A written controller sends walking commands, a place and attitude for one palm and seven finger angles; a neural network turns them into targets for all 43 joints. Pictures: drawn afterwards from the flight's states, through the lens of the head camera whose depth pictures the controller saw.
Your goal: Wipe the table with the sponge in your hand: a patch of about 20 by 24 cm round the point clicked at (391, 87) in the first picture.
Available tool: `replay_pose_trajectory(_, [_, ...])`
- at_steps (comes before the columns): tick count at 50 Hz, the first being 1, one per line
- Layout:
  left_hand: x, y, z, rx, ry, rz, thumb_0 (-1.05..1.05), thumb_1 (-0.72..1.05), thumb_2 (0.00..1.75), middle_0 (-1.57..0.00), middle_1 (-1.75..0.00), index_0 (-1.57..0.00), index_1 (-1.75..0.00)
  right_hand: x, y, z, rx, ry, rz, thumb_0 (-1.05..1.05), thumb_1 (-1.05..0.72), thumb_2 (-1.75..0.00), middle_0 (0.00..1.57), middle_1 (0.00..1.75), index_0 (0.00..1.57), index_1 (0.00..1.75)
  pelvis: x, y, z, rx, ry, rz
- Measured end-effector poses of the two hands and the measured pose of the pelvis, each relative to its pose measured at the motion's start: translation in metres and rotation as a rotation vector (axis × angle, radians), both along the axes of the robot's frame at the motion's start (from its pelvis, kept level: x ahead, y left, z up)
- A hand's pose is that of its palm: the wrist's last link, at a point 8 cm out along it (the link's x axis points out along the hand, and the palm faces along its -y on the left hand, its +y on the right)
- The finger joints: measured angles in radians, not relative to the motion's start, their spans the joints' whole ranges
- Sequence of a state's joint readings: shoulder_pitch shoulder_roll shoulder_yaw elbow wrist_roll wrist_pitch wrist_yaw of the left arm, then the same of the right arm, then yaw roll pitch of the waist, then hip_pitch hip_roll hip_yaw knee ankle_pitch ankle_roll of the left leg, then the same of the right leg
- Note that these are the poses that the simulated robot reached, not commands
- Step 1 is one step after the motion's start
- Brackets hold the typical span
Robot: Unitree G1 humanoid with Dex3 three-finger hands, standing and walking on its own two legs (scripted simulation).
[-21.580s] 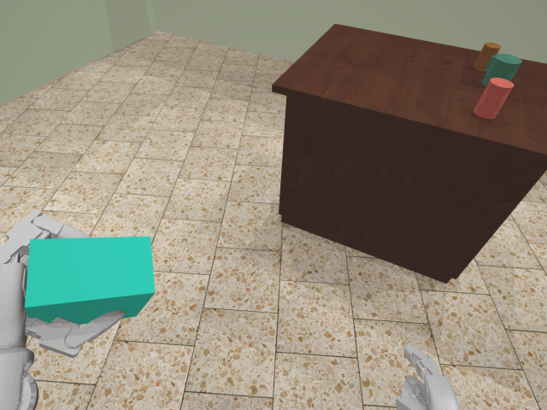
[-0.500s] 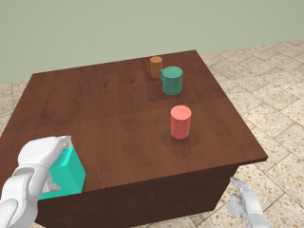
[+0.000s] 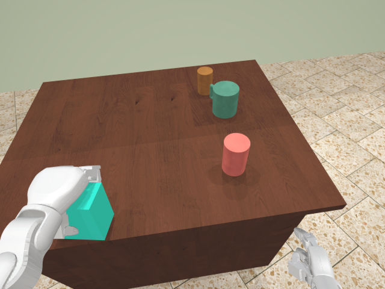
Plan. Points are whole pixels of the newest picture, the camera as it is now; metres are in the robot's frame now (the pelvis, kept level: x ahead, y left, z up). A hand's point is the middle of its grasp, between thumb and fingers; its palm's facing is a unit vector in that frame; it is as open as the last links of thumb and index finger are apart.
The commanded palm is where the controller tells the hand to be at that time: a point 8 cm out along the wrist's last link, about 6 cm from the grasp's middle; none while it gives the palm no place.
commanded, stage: move the sponge above the wiping area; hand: left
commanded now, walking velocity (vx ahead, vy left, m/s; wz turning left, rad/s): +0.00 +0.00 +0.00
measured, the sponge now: (78, 215) +0.21 +0.29 +0.02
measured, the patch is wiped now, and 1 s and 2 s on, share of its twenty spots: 0.00 0.00 0.05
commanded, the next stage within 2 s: lower the sponge onto the table in 0.64 s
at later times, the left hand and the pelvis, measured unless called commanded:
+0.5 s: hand (69, 200) +0.21 +0.28 +0.09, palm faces -0.02 -0.01 -1.00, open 10.2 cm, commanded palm +0.21 +0.31 +0.17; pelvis +0.00 +0.00 +0.00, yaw -1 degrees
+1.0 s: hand (65, 183) +0.24 +0.30 +0.11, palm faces +0.10 -0.01 -0.99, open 10.2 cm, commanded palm +0.21 +0.31 +0.17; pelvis -0.01 -0.01 +0.00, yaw -2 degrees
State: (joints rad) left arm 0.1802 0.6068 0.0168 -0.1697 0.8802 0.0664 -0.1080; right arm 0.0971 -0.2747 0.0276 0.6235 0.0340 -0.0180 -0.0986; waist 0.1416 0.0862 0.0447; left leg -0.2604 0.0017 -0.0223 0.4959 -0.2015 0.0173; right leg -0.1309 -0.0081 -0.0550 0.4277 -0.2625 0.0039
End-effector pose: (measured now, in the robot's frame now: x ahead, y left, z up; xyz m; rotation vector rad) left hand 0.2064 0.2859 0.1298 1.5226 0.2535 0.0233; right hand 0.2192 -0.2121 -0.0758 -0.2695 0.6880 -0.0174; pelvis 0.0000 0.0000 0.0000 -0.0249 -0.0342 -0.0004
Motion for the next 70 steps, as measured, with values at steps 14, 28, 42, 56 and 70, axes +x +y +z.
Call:
replay_pose_trajectory(14, [0.020, 0.059, 0.029, 0.037, -0.125, 0.347, -0.01, -0.51, 1.04, -0.71, -1.34, -0.73, -1.33, -0.005, 0.004, -0.005, 0.089, 0.057, -0.022, 0.02, -0.91, -0.90, 0.20, 0.30, 0.19, 0.30, 0.000, 0.001, 0.002, 0.005, 0.015, -0.017])
replay_pose_trajectory(28, [-0.006, 0.016, 0.036, 0.066, -0.248, 0.063, -0.01, -0.52, 1.04, -0.73, -1.33, -0.75, -1.33, -0.006, 0.010, -0.005, 0.054, 0.057, 0.010, 0.02, -0.91, -0.90, 0.20, 0.30, 0.20, 0.30, -0.003, -0.004, 0.000, -0.007, -0.016, -0.024])
replay_pose_trajectory(42, [-0.009, 0.015, -0.003, -0.024, 0.066, 0.099, -0.01, -0.52, 1.04, -0.72, -1.34, -0.74, -1.34, -0.004, -0.003, 0.004, 0.033, -0.012, -0.002, 0.02, -0.91, -0.90, 0.20, 0.30, 0.20, 0.30, -0.008, -0.003, 0.000, -0.002, -0.017, 0.005])
replay_pose_trajectory(56, [0.014, 0.056, 0.045, 0.054, -0.255, 0.322, 0.00, -0.53, 1.04, -0.73, -1.34, -0.75, -1.34, -0.017, 0.002, -0.008, 0.083, 0.072, -0.032, 0.02, -0.91, -0.90, 0.20, 0.30, 0.20, 0.30, -0.008, -0.004, 0.001, 0.002, -0.004, -0.020])
replay_pose_trajectory(70, [0.004, 0.010, 0.014, 0.044, -0.131, 0.004, 0.00, -0.52, 1.05, -0.73, -1.34, -0.74, -1.34, -0.003, 0.005, -0.001, 0.022, 0.032, 0.006, 0.02, -0.91, -0.90, 0.20, 0.30, 0.20, 0.30, -0.001, -0.002, 0.000, -0.005, -0.004, -0.010])
